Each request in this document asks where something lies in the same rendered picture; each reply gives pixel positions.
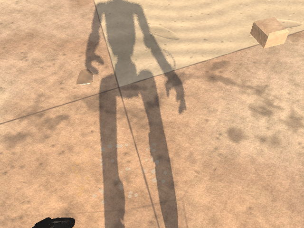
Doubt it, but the robot left hand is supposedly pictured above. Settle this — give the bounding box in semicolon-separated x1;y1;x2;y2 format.
32;217;75;228

